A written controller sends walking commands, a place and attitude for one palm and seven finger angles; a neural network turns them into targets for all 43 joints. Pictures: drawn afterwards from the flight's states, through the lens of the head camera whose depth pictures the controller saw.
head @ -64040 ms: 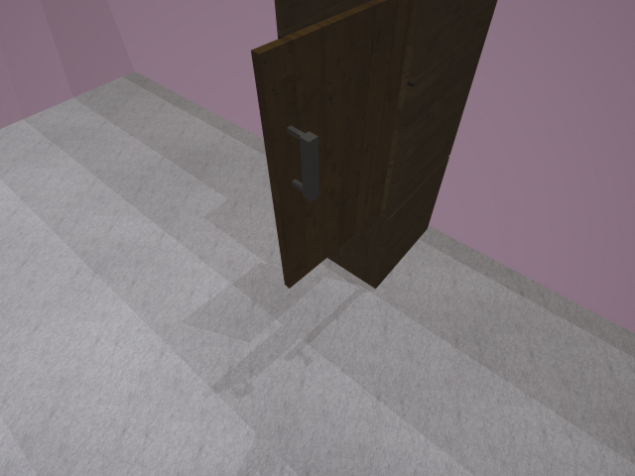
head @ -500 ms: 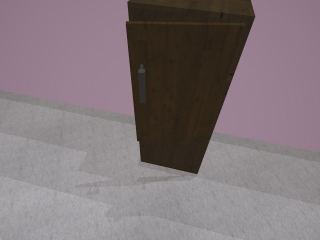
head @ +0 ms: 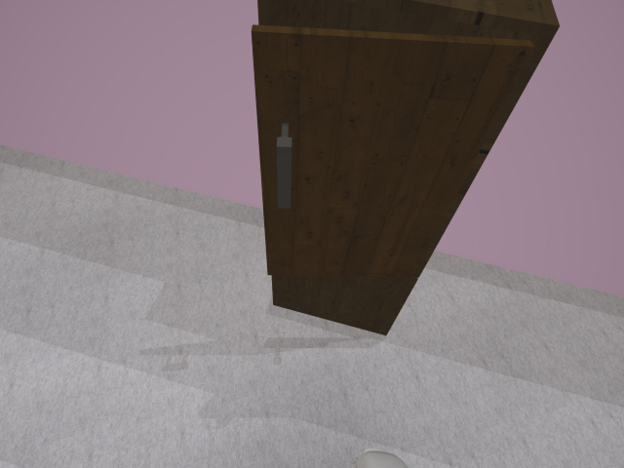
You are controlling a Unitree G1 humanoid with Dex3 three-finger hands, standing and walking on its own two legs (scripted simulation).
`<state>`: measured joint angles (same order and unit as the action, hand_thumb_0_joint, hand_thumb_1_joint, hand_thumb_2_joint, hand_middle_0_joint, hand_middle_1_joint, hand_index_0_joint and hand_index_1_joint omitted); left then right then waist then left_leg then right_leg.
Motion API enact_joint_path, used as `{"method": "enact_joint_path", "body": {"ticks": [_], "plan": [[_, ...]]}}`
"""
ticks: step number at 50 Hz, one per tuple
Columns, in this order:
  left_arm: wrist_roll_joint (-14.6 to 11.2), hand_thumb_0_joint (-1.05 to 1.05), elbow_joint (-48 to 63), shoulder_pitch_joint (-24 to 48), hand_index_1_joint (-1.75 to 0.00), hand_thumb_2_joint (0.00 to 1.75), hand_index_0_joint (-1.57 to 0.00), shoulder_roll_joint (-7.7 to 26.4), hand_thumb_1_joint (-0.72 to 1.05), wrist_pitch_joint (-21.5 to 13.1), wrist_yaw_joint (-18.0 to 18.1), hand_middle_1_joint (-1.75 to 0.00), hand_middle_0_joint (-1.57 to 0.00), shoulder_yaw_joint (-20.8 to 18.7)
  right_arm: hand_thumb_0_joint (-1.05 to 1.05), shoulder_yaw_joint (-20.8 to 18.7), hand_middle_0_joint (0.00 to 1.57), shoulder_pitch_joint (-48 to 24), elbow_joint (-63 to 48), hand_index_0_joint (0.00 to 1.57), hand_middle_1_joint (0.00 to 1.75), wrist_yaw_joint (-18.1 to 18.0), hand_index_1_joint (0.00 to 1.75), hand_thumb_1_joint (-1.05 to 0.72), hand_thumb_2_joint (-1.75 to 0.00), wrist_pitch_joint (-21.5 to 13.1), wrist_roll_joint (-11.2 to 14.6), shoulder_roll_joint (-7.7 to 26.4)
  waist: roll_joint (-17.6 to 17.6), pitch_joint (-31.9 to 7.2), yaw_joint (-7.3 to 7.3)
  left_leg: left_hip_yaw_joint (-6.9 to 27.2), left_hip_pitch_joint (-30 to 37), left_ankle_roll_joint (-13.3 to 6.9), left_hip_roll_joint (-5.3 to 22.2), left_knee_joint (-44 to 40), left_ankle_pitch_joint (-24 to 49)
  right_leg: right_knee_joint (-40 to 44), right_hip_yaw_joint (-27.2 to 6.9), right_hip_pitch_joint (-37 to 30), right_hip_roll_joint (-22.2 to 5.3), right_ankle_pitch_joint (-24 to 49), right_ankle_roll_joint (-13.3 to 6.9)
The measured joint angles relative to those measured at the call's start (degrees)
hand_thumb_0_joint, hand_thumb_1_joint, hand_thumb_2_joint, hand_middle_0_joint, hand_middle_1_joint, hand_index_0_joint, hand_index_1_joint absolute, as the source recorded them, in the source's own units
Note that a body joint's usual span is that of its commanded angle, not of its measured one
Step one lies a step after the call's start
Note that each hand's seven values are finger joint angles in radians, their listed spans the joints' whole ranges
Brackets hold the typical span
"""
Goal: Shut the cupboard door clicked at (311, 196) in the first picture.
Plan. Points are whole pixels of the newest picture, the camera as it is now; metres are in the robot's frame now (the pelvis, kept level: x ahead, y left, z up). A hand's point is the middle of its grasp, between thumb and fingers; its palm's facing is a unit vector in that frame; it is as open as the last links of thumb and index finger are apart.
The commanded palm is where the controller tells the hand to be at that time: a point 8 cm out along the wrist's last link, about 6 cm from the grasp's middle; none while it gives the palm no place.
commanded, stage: shuffle to correct the standing spot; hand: left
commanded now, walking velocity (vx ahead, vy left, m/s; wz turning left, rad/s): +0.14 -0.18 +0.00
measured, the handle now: (284, 167) +0.55 +0.06 +0.04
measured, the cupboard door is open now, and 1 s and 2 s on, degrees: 16 16 16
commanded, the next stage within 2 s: come to a stop and stand still in 1.10 s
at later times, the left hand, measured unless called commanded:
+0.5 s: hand out of the picture +0.13 +0.12 -0.20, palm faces +0.09 -0.99 -0.13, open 7.3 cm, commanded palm none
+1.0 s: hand (303, 378) +0.28 +0.01 -0.18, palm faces +0.07 -0.98 -0.21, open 7.4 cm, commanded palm none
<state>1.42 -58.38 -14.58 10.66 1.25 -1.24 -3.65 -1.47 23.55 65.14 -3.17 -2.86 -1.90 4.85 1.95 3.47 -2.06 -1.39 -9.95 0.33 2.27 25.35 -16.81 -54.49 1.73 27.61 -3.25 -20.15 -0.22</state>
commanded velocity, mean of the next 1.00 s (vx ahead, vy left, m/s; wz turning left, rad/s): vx -0.04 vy -0.13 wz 0.00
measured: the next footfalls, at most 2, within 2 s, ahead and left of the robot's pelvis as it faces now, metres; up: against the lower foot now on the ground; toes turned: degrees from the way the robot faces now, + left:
right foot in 0.14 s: +0.15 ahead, -0.19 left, +0.00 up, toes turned -3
left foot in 0.38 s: +0.15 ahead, +0.03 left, +0.00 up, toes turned +13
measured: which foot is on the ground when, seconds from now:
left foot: down 0.00-0.14, up 0.16-0.36, down 0.38-0.80, up 0.82-1.00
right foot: up 0.00-0.12, down 0.14-0.38, up 0.40-0.78, down 0.80-1.00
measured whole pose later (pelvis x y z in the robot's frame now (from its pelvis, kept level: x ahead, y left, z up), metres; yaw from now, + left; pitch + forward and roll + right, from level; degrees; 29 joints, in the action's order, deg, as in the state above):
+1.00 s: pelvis +0.19 -0.17 -0.01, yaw +5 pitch +1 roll -1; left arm 1.9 -53.2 -6.1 9.4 2.1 1.6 -2.4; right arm -4.8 11.3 58.7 -2.9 3.1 -0.7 11.2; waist -0.5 7.3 -1.8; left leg -1.9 -26.4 2.1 1.4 66.5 -30.8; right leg -32.1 7.4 22.0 -1.6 -11.0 -2.5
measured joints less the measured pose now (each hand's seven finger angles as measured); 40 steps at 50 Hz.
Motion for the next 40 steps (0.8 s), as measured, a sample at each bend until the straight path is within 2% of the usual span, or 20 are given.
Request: {"method": "enact_joint_path", "body": {"ticks": [3, 6, 7, 10, 12, 13, 16, 18, 19, 20, 22, 25, 28, 31, 35, 38, 40], "plan": [[-0.2, 0.0, 1.9, 3.3, -0.3, 0.9, -0.19, 0.1, 0.91, -0.5, -0.3, -0.3, -0.19, -0.3, 0.0, -0.7, 0.2, 0.2, 0.4, 0.2, 0.3, 0.5, 0.3, -0.91, -0.9, 0.9, -0.2, 0.7, -1.3, 0.4, -0.33, 1.5, 1.1, 1.3, 1.1, -0.9, -0.5, 9.9, 0.1, -0.2, -1.6, 2.9, 0.9], [-0.2, 0.0, 2.7, 5.0, -0.3, 0.9, -0.19, 0.4, 0.91, -1.5, -0.4, -0.3, -0.19, -0.3, 0.0, -1.5, 0.2, 0.0, 0.2, 0.21, 0.3, 1.0, 0.3, -0.91, -0.9, 1.6, -0.3, 1.6, -2.0, 0.4, -0.74, 2.6, 1.4, 2.9, 2.4, 2.0, -3.6, 20.6, 1.7, -4.2, -1.4, 6.9, 1.0], [-0.2, 0.0, 3.0, 5.0, -0.3, 0.9, -0.19, 0.8, 0.91, -2.1, -0.4, -0.3, -0.19, -0.2, 0.0, -1.6, 0.2, 0.4, 0.0, 0.21, 0.3, 1.2, 0.3, -0.91, -0.9, 1.7, -0.2, 1.8, -1.5, -0.1, -0.68, 2.9, 0.8, 3.1, 2.3, 4.7, -5.6, 24.0, 2.0, -6.3, -1.5, 7.6, 0.6], [-0.1, 0.0, 2.3, 5.9, -0.3, 0.9, -0.19, -0.5, 0.91, -2.9, 0.8, -0.3, -0.19, 0.1, 0.0, -2.1, 0.2, -1.8, -0.5, 0.2, 0.3, 1.3, 0.3, -0.91, -0.9, 3.3, 0.3, 4.0, -3.5, 0.4, -0.47, 3.0, -5.9, 1.0, 3.3, 23.5, -14.1, 20.5, 4.2, -7.0, -0.3, 6.1, 1.2], [0.1, 0.0, 2.0, 5.4, -0.3, 0.9, -0.19, -1.5, 0.91, -2.8, 1.3, -0.3, -0.19, 0.4, 0.0, -2.5, 0.2, -3.9, -1.4, 0.2, 0.3, 1.2, 0.3, -0.91, -0.9, 3.8, 0.3, 5.1, -3.7, 0.4, 0.02, 0.9, -10.5, 0.4, 3.1, 32.9, -14.9, 21.0, 5.4, -8.8, 0.1, 5.2, 1.0], [0.2, 0.0, 1.8, 4.9, -0.3, 0.9, -0.19, -1.8, 0.91, -2.6, 1.5, -0.3, -0.19, 0.5, 0.0, -2.6, 0.2, -5.1, -2.0, 0.2, 0.3, 1.2, 0.3, -0.91, -0.9, 3.9, 0.3, 5.5, -3.5, 0.3, 0.29, -0.4, -12.2, 0.3, 2.9, 34.9, -14.6, 21.7, 5.8, -9.8, 0.3, 5.0, 0.8], [0.5, -0.01, 1.1, 3.1, -0.3, 0.9, -0.2, -1.1, 0.93, -1.9, 2.5, -0.3, -0.2, 0.1, 0.0, -2.6, 0.2, -8.3, -4.7, 0.2, 0.3, 1.5, 0.3, -0.91, -0.9, 3.6, 0.2, 5.9, -2.2, -0.3, 1.02, -3.7, -14.0, 0.1, 2.4, 30.5, -12.4, 23.0, 6.5, -11.8, 0.8, 4.4, 0.5], [0.5, -0.01, 0.5, 1.5, -0.3, 0.9, -0.2, -0.4, 0.94, -1.1, 2.4, -0.3, -0.2, 0.3, 0.0, -2.4, 0.19, -10.0, -6.7, 0.2, 0.3, 1.5, 0.3, -0.91, -0.9, 2.8, 0.1, 5.8, -1.2, -0.7, 1.28, -5.8, -12.1, 0.4, 1.9, 20.9, -6.8, 21.9, 6.6, -12.2, 1.2, 2.9, 0.7], [0.3, -0.01, 0.2, 0.6, -0.3, 0.9, -0.2, -0.2, 0.93, -0.7, 2.2, -0.3, -0.2, 0.4, 0.0, -2.2, 0.19, -10.3, -7.7, 0.2, 0.3, 1.5, 0.3, -0.91, -0.9, 2.0, 0.0, 5.9, -1.2, -1.0, 1.33, -6.0, -10.3, -0.2, 1.8, 15.2, -4.4, 20.1, 6.8, -11.9, 1.6, 1.5, 0.7], [0.0, -0.01, -0.1, -0.1, -0.3, 0.9, -0.2, 0.1, 0.93, -0.1, 2.0, -0.3, -0.2, 0.4, 0.0, -2.1, 0.19, -10.7, -8.3, 0.2, 0.3, 1.4, 0.3, -0.91, -0.9, 1.3, -0.2, 5.5, -0.6, -1.3, 1.32, -6.2, -10.0, -2.1, 1.6, 14.9, -4.3, 16.6, 6.3, -10.9, 1.5, -1.5, 0.5], [0.3, 0.0, -0.8, -1.1, -0.3, 0.9, -0.2, 0.7, 0.93, 1.3, 1.5, -0.3, -0.19, 0.3, 0.0, -1.5, 0.19, -11.3, -8.9, 0.2, 0.3, 1.1, 0.3, -0.91, -0.9, 0.8, -0.5, 4.5, 0.9, -1.6, 1.68, -7.3, -8.9, -3.8, 1.6, 15.4, -5.7, 5.5, 3.3, -7.0, 1.9, -6.4, 0.4], [0.7, 0.0, -1.4, -0.9, -0.3, 0.9, -0.19, 1.4, 0.92, 1.9, 0.9, -0.3, -0.19, 0.1, 0.0, -0.4, 0.19, -10.9, -9.1, 0.2, 0.3, 0.3, 0.3, -0.91, -0.9, 0.3, -0.5, 2.9, 2.0, -1.0, 1.92, -7.6, -5.5, -2.8, 1.7, 10.7, -4.5, -7.4, 0.6, -1.4, 2.1, -4.3, 1.2], [0.5, 0.0, -0.5, 0.1, -0.3, 0.9, -0.19, 1.4, 0.92, 2.0, 0.7, -0.3, -0.19, -0.1, 0.0, -0.1, 0.2, -10.2, -8.4, 0.2, 0.3, -0.5, 0.3, -0.93, -0.9, 0.5, -0.3, 2.4, 1.4, 0.3, 2.22, -7.0, -2.5, -1.9, 2.4, 5.6, -2.4, -11.1, -0.8, 2.3, 1.9, -0.8, 2.2], [0.3, 0.0, 0.7, 1.1, -0.3, 0.9, -0.19, 1.2, 0.91, 2.4, 0.4, -0.3, -0.19, -0.1, 0.0, -0.3, 0.2, -9.3, -7.3, 0.21, 0.3, -0.4, 0.3, -0.93, -0.9, 1.1, -0.2, 2.9, 0.5, 1.3, 2.21, -6.7, -0.4, -0.8, 3.5, 2.4, -1.4, -6.3, -1.1, 3.5, 0.9, 2.3, 2.7], [0.1, 0.0, 1.7, 3.0, -0.3, 0.9, -0.19, 1.2, 0.91, 2.7, 0.0, -0.3, -0.19, -0.1, 0.0, -1.2, 0.2, -8.4, -5.8, 0.21, 0.3, -0.1, 0.3, -0.92, -0.9, 2.1, -0.2, 3.5, -0.3, 2.9, 1.42, -6.6, 1.2, 1.2, 4.8, 1.8, -2.0, 6.5, 0.0, 1.4, -0.4, 4.4, 2.4], [0.0, 0.0, 2.3, 4.1, -0.3, 0.9, -0.19, 1.3, 0.91, 2.0, -0.2, -0.3, -0.19, 0.0, 0.0, -2.1, 0.2, -7.6, -4.9, 0.21, 0.3, 0.2, 0.3, -0.92, -0.9, 2.8, 0.0, 4.2, -1.0, 3.6, 0.58, -6.3, 1.3, 3.2, 6.1, 4.5, -4.2, 16.8, 1.6, -2.8, 0.0, 6.9, 1.6], [0.2, 0.0, 3.0, 4.1, -0.3, 0.9, -0.19, 1.7, 0.91, 0.8, -0.3, -0.3, -0.19, 0.0, 0.0, -2.7, 0.2, -6.5, -4.3, 0.21, 0.3, 0.4, 0.3, -0.91, -0.9, 3.3, 0.4, 4.8, -0.9, 3.1, 0.4, -5.8, -0.6, 4.0, 6.5, 10.0, -7.0, 22.4, 2.5, -5.9, -0.3, 13.2, 0.6]]}}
